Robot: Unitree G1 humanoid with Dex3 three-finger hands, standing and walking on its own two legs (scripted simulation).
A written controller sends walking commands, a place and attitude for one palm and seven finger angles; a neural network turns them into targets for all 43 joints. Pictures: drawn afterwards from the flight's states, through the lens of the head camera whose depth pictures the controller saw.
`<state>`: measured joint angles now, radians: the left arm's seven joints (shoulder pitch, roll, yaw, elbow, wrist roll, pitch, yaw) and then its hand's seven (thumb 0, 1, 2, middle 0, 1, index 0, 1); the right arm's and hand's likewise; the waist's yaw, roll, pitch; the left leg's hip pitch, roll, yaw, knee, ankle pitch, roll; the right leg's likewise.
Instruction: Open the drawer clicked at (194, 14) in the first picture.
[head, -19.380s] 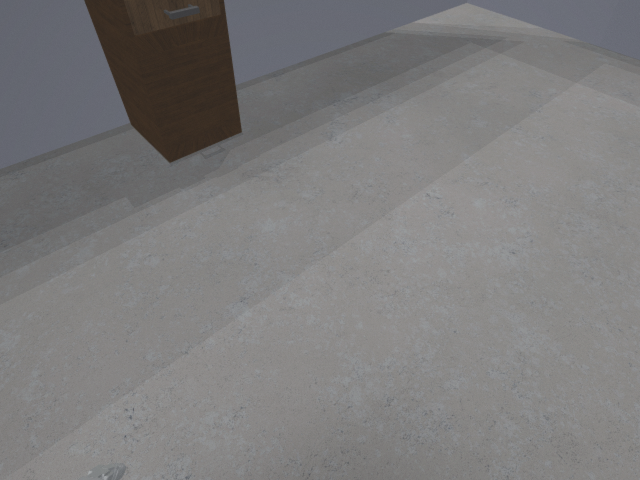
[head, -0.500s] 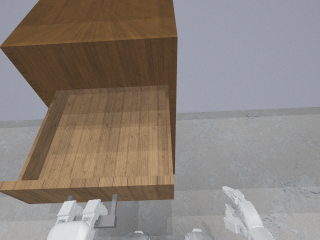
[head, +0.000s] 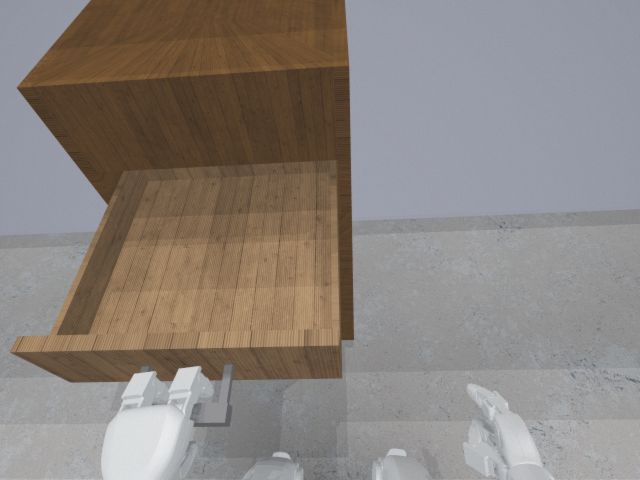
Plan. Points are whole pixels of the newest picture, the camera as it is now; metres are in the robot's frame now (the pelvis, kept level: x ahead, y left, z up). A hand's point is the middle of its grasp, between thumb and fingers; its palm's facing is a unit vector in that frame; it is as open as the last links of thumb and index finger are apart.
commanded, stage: open the thumb to release the handle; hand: left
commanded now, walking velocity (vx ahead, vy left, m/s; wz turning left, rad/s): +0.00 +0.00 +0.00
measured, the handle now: (181, 394) +0.22 +0.20 -0.01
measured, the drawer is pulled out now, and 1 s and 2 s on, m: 0.30 0.30 0.30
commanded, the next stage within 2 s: lift the hand off the handle in 0.16 s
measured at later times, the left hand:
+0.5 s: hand (173, 447) +0.17 +0.20 -0.03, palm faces -0.03 -0.13 -0.99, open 13.8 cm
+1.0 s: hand (167, 438) +0.17 +0.20 -0.01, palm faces -0.05 -0.16 -0.99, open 13.8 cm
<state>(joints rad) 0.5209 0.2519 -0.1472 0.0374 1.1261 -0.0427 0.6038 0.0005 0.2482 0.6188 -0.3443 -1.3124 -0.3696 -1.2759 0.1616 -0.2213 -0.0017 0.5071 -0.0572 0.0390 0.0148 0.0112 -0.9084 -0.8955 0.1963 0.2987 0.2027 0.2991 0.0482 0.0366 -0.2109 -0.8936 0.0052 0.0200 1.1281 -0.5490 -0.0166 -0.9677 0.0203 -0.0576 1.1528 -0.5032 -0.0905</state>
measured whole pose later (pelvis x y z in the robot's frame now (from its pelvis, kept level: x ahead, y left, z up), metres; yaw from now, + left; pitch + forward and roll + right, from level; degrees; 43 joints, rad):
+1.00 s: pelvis +0.00 +0.01 +0.02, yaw -1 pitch +14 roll +1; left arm 0.50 0.25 -0.18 0.04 1.10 0.00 0.57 -0.01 -0.49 0.30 -0.37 -1.20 -0.32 -1.20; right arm 0.17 -0.23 -0.01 0.50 -0.05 0.05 0.02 0.01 -0.91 -0.90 0.20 0.30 0.20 0.30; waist 0.03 0.05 -0.19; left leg -0.77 0.01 0.03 1.03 -0.51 -0.01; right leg -0.84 0.03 -0.05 1.04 -0.45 -0.07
